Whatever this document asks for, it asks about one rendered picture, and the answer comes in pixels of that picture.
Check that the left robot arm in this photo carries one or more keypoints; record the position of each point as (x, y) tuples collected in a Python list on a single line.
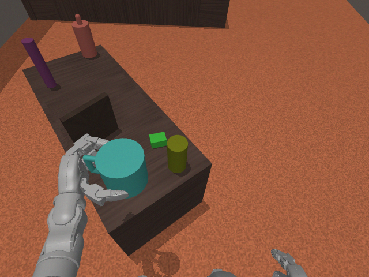
[(62, 250)]

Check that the left robot hand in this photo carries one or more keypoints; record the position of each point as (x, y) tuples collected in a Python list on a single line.
[(73, 172)]

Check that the bed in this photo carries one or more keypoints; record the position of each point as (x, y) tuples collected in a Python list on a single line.
[(193, 13)]

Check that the right robot hand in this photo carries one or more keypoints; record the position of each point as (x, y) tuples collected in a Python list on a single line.
[(288, 263)]

